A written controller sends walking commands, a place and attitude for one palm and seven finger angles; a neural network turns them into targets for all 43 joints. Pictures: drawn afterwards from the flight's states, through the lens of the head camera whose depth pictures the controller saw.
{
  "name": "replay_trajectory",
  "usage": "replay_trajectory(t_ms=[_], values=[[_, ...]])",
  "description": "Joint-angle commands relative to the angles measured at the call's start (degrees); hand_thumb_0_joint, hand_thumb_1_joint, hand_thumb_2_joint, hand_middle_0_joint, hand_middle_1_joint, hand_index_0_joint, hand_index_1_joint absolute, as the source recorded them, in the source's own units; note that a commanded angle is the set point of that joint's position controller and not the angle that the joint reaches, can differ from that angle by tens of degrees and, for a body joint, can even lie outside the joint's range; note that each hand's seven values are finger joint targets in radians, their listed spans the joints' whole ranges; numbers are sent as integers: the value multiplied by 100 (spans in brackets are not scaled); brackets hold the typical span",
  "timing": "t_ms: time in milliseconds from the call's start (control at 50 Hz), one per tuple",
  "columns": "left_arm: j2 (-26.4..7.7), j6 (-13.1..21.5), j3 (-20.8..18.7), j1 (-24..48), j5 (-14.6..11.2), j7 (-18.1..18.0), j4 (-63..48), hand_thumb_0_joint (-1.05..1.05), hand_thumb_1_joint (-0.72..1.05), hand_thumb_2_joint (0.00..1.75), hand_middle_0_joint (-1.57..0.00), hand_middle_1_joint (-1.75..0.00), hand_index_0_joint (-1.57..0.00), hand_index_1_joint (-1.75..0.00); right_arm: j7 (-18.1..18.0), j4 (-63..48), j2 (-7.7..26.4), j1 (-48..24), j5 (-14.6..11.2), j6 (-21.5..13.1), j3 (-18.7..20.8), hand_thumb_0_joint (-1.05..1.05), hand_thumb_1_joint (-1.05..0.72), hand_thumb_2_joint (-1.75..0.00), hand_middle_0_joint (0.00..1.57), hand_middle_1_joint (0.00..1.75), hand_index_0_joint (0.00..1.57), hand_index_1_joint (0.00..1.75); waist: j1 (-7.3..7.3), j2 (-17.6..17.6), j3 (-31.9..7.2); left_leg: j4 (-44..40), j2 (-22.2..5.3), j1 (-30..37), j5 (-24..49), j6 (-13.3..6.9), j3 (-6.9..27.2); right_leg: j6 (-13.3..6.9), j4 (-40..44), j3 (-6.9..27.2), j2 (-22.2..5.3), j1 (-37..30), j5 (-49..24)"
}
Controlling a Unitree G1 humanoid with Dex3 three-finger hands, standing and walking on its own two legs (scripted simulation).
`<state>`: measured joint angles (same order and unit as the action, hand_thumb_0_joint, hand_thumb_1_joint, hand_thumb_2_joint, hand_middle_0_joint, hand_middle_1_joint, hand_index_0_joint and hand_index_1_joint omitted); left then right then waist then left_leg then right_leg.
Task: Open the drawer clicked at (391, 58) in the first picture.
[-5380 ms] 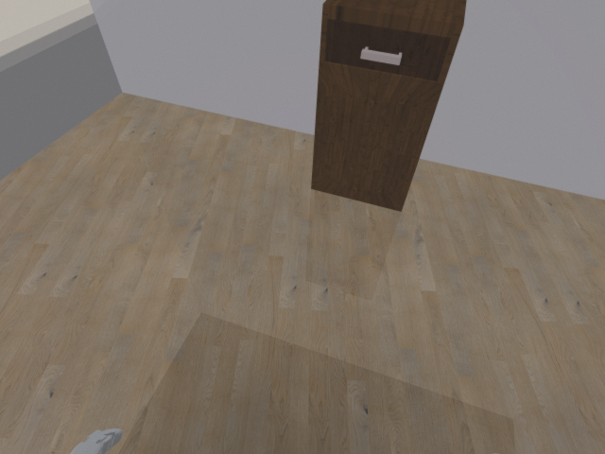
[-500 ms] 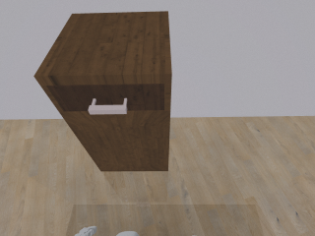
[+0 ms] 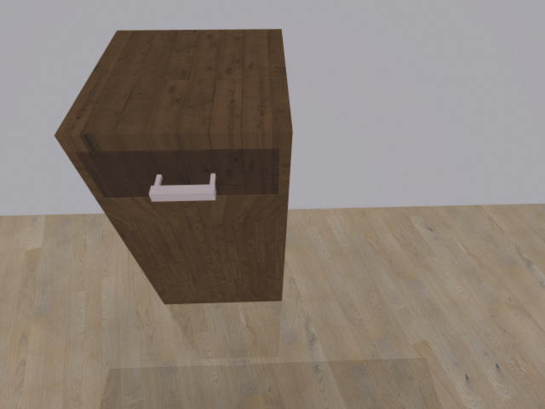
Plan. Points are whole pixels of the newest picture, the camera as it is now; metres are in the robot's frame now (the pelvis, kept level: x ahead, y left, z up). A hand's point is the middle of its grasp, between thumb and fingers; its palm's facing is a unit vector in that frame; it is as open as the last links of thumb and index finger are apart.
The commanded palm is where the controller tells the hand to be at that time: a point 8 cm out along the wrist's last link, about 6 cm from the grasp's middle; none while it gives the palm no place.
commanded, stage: come to a stop and stand still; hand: left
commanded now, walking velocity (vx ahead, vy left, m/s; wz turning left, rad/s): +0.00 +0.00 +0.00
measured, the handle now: (184, 185) +0.54 +0.22 -0.06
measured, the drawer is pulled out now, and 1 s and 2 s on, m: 0.00 0.00 0.00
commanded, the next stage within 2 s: look again from close up in 0.52 s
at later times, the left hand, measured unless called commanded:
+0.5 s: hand out of the picture -0.02 +0.13 -0.17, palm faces +0.07 -0.98 -0.19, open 7.3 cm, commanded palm none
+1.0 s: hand out of the picture +0.01 +0.21 -0.18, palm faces +0.04 -0.98 -0.19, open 7.3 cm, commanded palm none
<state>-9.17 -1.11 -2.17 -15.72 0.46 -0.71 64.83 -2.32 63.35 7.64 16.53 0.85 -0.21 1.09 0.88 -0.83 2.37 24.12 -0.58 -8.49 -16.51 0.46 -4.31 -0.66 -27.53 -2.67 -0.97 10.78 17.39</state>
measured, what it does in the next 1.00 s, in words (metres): stands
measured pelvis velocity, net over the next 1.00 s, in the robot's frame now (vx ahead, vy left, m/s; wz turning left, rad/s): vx -0.02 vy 0.03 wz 0.00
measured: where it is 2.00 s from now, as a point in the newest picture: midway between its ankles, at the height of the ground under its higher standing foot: outside the picture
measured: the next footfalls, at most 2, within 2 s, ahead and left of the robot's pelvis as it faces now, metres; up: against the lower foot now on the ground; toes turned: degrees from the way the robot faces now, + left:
right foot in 1.74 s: +0.09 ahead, -0.10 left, +0.00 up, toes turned -1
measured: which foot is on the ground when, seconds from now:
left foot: down 0.00-1.00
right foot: down 0.00-1.00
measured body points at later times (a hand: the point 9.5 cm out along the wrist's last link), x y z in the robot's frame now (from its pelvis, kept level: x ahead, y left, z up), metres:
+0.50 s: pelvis +0.00 -0.04 +0.00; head +0.01 -0.04 +0.45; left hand -0.02 +0.18 -0.16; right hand -0.01 -0.25 -0.17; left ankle -0.04 +0.12 -0.74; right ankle -0.04 -0.10 -0.74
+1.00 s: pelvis -0.02 +0.03 +0.00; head -0.04 +0.05 +0.45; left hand +0.01 +0.26 -0.16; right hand +0.01 -0.21 -0.15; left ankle -0.04 +0.13 -0.74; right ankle -0.04 -0.10 -0.74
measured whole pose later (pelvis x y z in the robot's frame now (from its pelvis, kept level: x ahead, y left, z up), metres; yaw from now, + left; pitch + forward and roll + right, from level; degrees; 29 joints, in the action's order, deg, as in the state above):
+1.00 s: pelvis -0.02 +0.03 +0.00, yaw +0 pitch -2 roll -1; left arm -10.5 0.5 -0.3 -16.7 0.5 -2.4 59.1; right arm -1.6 59.1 9.4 15.8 1.0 0.0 0.1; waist 0.1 -1.2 -0.5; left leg 30.5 -1.0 -10.1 -18.7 -1.4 -3.3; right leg 0.4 -27.6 -2.8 -0.5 9.5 16.3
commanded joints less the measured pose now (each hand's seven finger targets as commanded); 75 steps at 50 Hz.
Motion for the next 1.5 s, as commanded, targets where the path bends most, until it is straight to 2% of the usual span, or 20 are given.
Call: replay_trajectory(t_ms=[0,20,40,140,220,440,580,600,620,640,700,720,760,840,880,1040,1260,1360,1420,1480], values=[[-607,170,-27,-586,15,-114,-95,0,90,90,-20,-30,-20,-30,-50,-124,440,263,-64,-62,71,0,-90,-90,20,30,20,30,-73,-470,-578,160,-451,-373,1118,-74,221,-258,416,681,-968,-1025,-3748],[-599,195,-33,-532,5,-128,-70,0,90,90,-20,-30,-20,-30,-56,-76,428,236,-35,-24,61,0,-90,-90,20,30,20,30,-65,-910,-526,174,-406,-357,779,-12,148,-336,456,726,-955,-944,-3919],[-536,204,-10,-461,-7,-143,-62,0,90,90,-20,-30,-20,-30,-61,-23,428,262,-27,-7,46,0,-90,-90,20,30,20,30,-47,-939,-441,136,-419,-339,653,8,139,-362,500,685,-966,-884,-3943],[-417,198,48,-352,-35,-177,-64,0,90,90,-20,-30,-20,-30,-70,204,357,284,-13,17,-25,0,-90,-90,20,30,20,30,-50,-34,-35,-120,-576,38,1456,-16,283,-200,630,537,-636,-417,-3040],[-459,173,57,-331,-36,-182,-41,0,90,90,-20,-30,-20,-30,-77,253,352,253,-10,59,-51,0,-90,-90,20,30,20,30,-66,197,263,-181,-588,1,1168,9,274,-170,860,564,-575,-245,-2350],[-447,191,61,-379,-25,-183,-57,0,90,90,-20,-30,-20,-30,-63,216,410,291,-1,82,-51,0,-90,-90,20,30,20,30,-59,-83,236,-229,-534,86,841,3,253,-65,1201,716,-543,-146,-1630],[-406,235,63,-510,-28,-193,-19,0,90,90,-20,-30,-20,-30,-77,211,411,362,-13,32,-58,0,-90,-90,20,30,20,30,-72,-34,13,-258,-571,128,1045,13,251,-76,1035,639,-547,-363,-2214],[-1119,350,148,-530,110,-171,-474,0,90,90,-20,-30,-20,-30,38,-451,920,261,7,40,75,0,-90,-90,20,30,20,30,68,-502,667,247,-325,-270,741,8,487,64,902,710,-524,124,-2142],[-713,384,54,-614,27,-234,-447,0,90,90,-20,-30,-20,-30,28,-573,715,124,55,1,45,0,-90,-90,20,30,20,30,-45,-200,293,508,-399,-513,211,-65,339,0,842,1052,-826,133,-1892],[-927,398,-73,-518,85,-244,-507,0,90,90,-20,-30,-20,-30,-43,-567,704,302,76,-42,143,0,-90,-90,20,30,20,30,70,188,-201,669,-257,-633,361,-94,393,-90,743,1183,-949,-396,-2906],[-707,372,29,-716,67,-238,-596,0,90,90,-20,-30,-20,-30,-43,-611,483,462,24,-43,51,0,-90,-90,20,30,20,30,-19,-312,-722,884,-205,-767,79,-140,319,-285,532,1110,-1011,-945,-3744],[-696,366,21,-706,59,-236,-618,0,90,90,-20,-30,-20,-30,-36,-612,509,468,17,-47,72,0,-90,-90,20,30,20,30,-35,-604,-661,855,-217,-784,110,-159,333,-322,490,995,-993,-897,-3708],[-705,339,12,-601,58,-232,-713,0,90,90,-20,-30,-20,-30,-36,-645,646,399,1,-36,113,0,-90,-90,20,30,20,30,-16,-634,-299,665,-271,-733,313,-182,369,-399,504,883,-914,-549,-3314],[-604,270,77,-488,16,-206,-794,0,90,90,-20,-30,-20,-30,-1,-584,766,364,26,-80,65,0,-90,-90,20,30,20,30,-49,369,74,242,-538,-386,1595,-218,555,-238,313,467,-449,-16,-1927],[-623,244,86,-545,16,-203,-774,0,90,90,-20,-30,-20,-30,1,-609,775,269,22,-76,44,0,-90,-90,20,30,20,30,-92,410,129,172,-565,-471,1732,-217,577,-197,295,445,-438,-70,-1814],[-556,124,162,-448,45,-168,-793,0,90,90,-20,-30,-20,-30,59,-649,935,128,29,-78,7,0,-90,-90,20,30,20,30,-133,482,371,-605,-685,-921,277,-308,928,9,345,298,-337,-57,-677],[-417,120,177,-590,73,-166,-601,0,90,90,-20,-30,-20,-30,54,-453,971,316,2,-120,31,0,-90,-90,20,30,20,30,-84,295,111,-998,-749,-516,109,-329,1066,122,285,174,-379,-46,-705],[-289,10,145,-530,160,-87,-618,0,90,90,-20,-30,-20,-30,-29,-308,1162,598,37,-45,175,0,-90,-90,20,30,20,30,60,544,501,-1583,-1272,-307,-1398,-612,1899,111,-536,-65,-175,940,289],[-276,-23,92,-246,179,-22,-796,0,90,90,-20,-30,-20,-30,-91,-227,1161,895,75,-46,208,0,-90,-90,20,30,20,30,189,515,624,-1568,-1631,143,-945,-1031,2337,75,-1478,164,-322,1867,628],[-204,14,45,-105,151,45,-908,0,90,90,-20,-30,-20,-30,-128,-181,1087,932,94,-93,202,0,-90,-90,20,30,20,30,182,376,435,-1318,-1670,442,279,-1234,2151,112,-1555,223,-414,2039,523]])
